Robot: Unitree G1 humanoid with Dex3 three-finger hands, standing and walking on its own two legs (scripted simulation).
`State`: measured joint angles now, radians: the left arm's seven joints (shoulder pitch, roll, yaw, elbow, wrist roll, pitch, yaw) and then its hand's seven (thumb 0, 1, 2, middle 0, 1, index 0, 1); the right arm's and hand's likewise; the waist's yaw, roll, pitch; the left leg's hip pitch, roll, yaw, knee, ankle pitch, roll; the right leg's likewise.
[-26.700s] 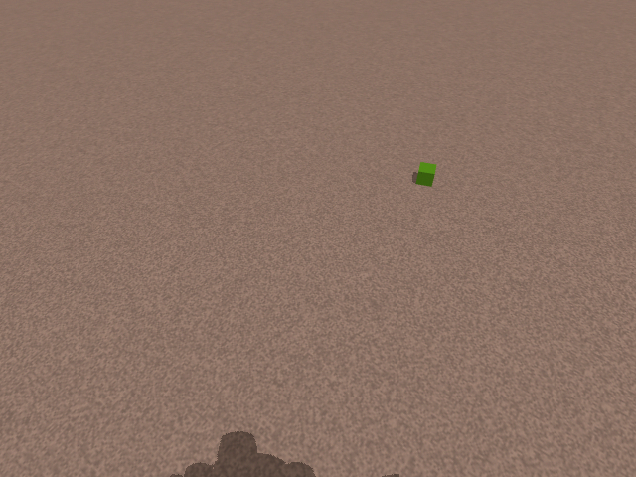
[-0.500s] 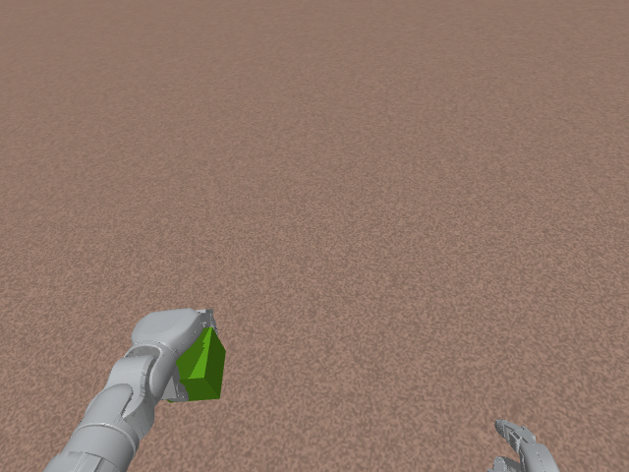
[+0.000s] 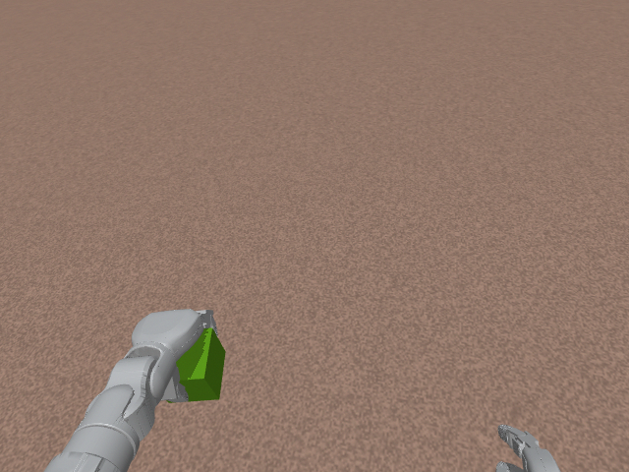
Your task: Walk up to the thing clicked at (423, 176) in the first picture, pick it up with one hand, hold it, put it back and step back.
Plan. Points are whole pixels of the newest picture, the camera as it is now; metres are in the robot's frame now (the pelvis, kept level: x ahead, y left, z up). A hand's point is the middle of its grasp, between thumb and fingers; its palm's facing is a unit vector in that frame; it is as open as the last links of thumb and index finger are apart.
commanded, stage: crouch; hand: left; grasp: from above
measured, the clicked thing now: (190, 365) +0.30 +0.22 -0.07
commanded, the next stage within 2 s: lower in 2.00 s
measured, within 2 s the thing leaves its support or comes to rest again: neither
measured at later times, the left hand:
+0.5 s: hand (200, 379) +0.32 +0.24 -0.16, palm faces -0.44 +0.04 -0.90, open 10.9 cm
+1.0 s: hand (230, 391) +0.39 +0.25 -0.41, palm faces -0.48 +0.00 -0.88, open 10.9 cm
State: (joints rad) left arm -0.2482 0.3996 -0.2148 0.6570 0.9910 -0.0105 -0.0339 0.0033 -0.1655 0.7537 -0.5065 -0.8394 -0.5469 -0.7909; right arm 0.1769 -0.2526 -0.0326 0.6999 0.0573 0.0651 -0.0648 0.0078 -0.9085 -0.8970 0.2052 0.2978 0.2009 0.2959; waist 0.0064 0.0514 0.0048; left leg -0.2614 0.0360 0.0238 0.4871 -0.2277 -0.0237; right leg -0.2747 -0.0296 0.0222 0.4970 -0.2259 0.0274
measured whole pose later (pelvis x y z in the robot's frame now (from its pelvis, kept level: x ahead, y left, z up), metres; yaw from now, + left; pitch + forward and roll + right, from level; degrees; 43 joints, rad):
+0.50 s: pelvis -0.02 +0.00 -0.06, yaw +1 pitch +15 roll -1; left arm -0.48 0.38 -0.16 1.07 1.17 -0.08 0.31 0.00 -0.15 0.74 -0.51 -0.83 -0.55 -0.78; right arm 0.20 -0.27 -0.07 0.74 0.00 0.04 -0.02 0.00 -0.90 -0.89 0.21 0.30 0.20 0.30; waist -0.06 0.00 -0.08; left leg -0.84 0.04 -0.02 0.98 -0.40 -0.03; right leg -0.82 -0.02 0.00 0.95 -0.39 0.03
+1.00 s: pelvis -0.05 +0.02 -0.26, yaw -1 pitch +36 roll -5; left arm -0.81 0.53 0.00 1.28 1.18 -0.07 0.32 0.00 -0.15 0.73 -0.50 -0.84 -0.54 -0.79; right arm 0.21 -0.21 -0.03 0.74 -0.06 -0.02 0.01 0.00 -0.90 -0.89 0.21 0.30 0.20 0.30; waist -0.18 0.06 -0.18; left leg -1.83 0.02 -0.07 1.83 -0.64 -0.01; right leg -1.78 -0.02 0.00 1.77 -0.62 0.05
